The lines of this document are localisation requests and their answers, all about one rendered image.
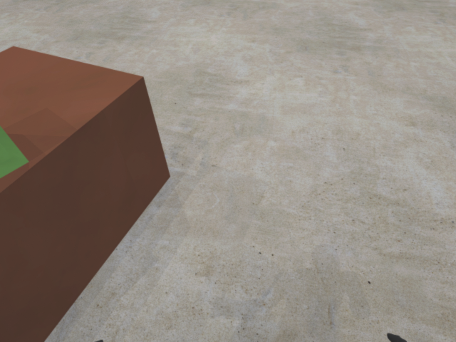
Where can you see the pedestal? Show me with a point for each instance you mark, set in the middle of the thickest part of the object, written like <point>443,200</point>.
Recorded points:
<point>95,163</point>

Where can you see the carton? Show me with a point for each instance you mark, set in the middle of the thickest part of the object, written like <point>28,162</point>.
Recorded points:
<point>11,157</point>

